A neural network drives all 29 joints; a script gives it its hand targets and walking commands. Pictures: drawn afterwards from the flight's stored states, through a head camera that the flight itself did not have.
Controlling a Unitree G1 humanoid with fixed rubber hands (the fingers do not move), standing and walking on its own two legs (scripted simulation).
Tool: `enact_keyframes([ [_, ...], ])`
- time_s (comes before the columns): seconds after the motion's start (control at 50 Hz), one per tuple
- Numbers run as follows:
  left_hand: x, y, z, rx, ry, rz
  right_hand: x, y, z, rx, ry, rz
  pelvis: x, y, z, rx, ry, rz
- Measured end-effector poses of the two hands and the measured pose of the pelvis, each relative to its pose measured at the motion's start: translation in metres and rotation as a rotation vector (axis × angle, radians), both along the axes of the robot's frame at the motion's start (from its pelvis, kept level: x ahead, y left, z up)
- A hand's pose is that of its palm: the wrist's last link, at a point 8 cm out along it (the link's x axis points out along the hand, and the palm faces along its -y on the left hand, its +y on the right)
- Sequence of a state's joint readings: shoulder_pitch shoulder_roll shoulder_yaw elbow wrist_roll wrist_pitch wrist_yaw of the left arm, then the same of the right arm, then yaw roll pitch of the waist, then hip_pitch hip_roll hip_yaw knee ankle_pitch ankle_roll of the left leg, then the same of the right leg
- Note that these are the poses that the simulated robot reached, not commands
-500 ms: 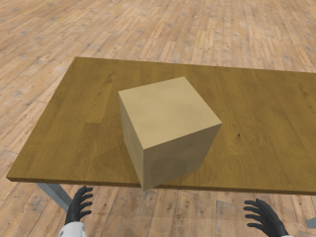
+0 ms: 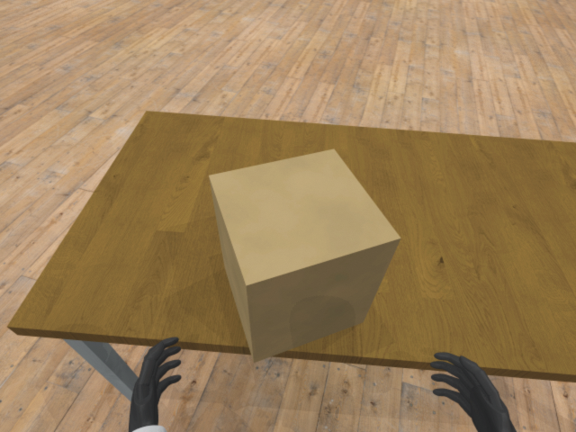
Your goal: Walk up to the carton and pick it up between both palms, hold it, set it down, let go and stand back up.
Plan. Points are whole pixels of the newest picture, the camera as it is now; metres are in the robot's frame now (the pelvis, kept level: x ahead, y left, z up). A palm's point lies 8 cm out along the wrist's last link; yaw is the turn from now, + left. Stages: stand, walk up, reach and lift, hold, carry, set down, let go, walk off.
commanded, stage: reach and lift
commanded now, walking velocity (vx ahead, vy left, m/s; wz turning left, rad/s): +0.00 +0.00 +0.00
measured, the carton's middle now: (293, 256) +0.38 +0.03 +0.00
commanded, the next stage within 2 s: none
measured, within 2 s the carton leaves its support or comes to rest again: neither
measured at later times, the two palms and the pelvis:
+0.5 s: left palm (156, 383) +0.17 +0.19 -0.01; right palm (499, 390) +0.20 -0.26 +0.00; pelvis -0.03 -0.01 +0.00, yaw -2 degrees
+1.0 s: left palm (142, 328) +0.22 +0.21 +0.04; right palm (470, 330) +0.26 -0.22 +0.02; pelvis -0.03 +0.03 +0.01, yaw -4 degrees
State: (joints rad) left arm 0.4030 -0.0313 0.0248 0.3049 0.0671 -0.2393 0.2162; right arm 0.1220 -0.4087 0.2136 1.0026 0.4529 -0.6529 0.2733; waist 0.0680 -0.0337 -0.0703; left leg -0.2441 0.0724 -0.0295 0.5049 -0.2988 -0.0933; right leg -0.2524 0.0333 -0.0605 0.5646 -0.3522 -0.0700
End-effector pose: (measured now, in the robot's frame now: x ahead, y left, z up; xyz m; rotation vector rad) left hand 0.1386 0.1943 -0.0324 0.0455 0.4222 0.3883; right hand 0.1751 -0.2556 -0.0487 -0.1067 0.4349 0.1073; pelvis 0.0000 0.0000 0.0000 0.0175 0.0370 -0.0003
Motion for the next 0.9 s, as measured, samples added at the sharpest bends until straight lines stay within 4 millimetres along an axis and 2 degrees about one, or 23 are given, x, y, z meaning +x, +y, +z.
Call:
enact_keyframes([
  [0.16, 0.006, -0.012, 0.013, -0.011, -0.078, -0.002, -0.005, -0.011, 0.007, 0.021, -0.068, -0.019, -0.008, -0.004, 0.000, 0.009, -0.001, -0.011],
  [0.34, 0.003, -0.018, 0.005, -0.055, -0.071, 0.036, -0.002, -0.013, 0.023, 0.027, -0.086, 0.003, -0.025, -0.009, -0.001, 0.020, 0.010, -0.035],
  [0.5, 0.028, -0.006, 0.020, -0.062, -0.110, 0.062, 0.024, 0.000, 0.044, 0.027, -0.093, 0.033, -0.034, -0.010, 0.000, 0.012, 0.013, -0.040],
  [0.64, 0.047, 0.000, 0.035, -0.067, -0.105, 0.042, 0.049, 0.009, 0.063, 0.017, -0.103, 0.018, -0.035, -0.001, 0.005, -0.005, 0.008, -0.037],
  [0.78, 0.056, 0.007, 0.044, -0.070, -0.084, 0.031, 0.065, 0.025, 0.067, 0.033, -0.096, 0.013, -0.032, 0.014, 0.008, -0.013, 0.010, -0.053],
  [0.9, 0.068, 0.016, 0.059, -0.056, -0.099, 0.028, 0.078, 0.036, 0.068, 0.052, -0.096, 0.018, -0.029, 0.024, 0.010, -0.018, 0.023, -0.069],
])
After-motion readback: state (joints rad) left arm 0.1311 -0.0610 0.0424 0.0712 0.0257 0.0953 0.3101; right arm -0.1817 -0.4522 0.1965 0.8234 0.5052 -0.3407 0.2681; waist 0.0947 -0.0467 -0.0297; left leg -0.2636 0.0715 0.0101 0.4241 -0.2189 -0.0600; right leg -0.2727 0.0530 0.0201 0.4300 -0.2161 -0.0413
